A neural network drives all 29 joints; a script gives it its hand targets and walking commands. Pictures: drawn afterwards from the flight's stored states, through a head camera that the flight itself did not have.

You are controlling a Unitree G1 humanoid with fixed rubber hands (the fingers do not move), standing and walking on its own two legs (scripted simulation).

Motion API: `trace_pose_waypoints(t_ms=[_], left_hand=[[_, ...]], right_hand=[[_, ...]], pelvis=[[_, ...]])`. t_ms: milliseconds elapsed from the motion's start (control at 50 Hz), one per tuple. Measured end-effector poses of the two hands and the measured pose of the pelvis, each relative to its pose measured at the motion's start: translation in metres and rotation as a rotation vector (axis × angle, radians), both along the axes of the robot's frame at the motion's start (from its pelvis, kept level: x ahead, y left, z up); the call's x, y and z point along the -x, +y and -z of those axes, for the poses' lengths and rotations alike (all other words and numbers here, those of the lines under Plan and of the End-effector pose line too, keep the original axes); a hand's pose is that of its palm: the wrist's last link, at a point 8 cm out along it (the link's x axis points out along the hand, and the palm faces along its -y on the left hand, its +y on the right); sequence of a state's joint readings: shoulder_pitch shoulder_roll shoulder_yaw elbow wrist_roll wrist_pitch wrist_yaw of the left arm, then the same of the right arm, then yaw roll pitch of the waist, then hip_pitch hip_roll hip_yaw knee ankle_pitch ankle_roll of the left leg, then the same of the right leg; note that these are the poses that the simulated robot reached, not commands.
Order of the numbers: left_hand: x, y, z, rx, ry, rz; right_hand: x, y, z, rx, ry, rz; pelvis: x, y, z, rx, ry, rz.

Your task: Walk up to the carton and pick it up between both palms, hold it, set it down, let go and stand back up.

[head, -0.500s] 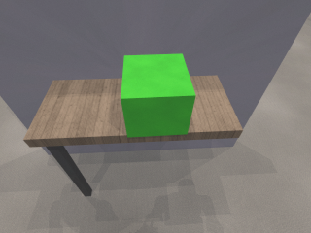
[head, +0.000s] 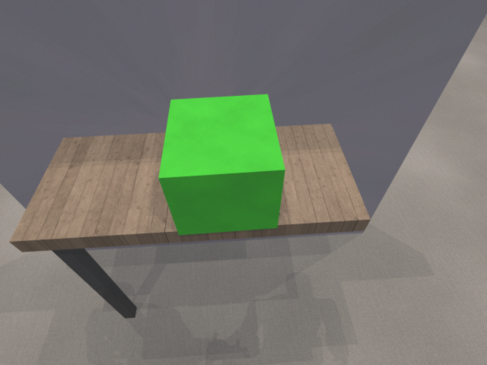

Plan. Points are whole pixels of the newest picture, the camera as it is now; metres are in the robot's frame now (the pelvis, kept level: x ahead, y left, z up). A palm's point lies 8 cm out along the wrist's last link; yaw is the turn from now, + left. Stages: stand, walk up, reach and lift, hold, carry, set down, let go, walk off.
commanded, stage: walk up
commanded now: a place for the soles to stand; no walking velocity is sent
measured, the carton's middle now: (223, 163) +0.52 +0.05 +0.00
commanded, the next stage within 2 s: none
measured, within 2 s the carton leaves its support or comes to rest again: neither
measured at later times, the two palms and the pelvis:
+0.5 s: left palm out of the picture -0.01 +0.26 -0.14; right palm out of the picture +0.02 -0.23 -0.13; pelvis -0.01 +0.01 +0.00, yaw +2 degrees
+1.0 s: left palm out of the picture +0.03 +0.30 -0.15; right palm out of the picture +0.04 -0.18 -0.13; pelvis +0.05 +0.07 +0.00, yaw +7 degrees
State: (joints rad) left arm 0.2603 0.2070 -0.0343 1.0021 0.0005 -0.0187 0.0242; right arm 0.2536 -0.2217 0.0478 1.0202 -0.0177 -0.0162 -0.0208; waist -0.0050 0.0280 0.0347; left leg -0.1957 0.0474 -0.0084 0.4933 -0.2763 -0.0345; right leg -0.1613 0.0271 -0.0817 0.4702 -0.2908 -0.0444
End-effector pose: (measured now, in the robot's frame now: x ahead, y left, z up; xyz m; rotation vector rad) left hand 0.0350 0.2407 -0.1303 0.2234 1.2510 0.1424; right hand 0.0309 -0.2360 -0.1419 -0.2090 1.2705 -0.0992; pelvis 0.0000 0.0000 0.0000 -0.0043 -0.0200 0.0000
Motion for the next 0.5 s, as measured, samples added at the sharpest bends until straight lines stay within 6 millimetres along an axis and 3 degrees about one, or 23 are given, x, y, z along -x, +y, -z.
trace_pose_waypoints(t_ms=[180, 500], left_hand=[[0.009, 0.004, 0.005, -0.004, 0.035, -0.032], [0.042, 0.017, 0.009, 0.008, 0.102, -0.047]], right_hand=[[-0.015, -0.006, -0.003, 0.036, -0.003, -0.02], [0.011, 0.006, -0.007, 0.043, 0.063, -0.032]], pelvis=[[-0.003, -0.001, 0.001, 0.008, -0.01, -0.014], [0.006, 0.01, -0.002, 0.012, -0.015, -0.036]])
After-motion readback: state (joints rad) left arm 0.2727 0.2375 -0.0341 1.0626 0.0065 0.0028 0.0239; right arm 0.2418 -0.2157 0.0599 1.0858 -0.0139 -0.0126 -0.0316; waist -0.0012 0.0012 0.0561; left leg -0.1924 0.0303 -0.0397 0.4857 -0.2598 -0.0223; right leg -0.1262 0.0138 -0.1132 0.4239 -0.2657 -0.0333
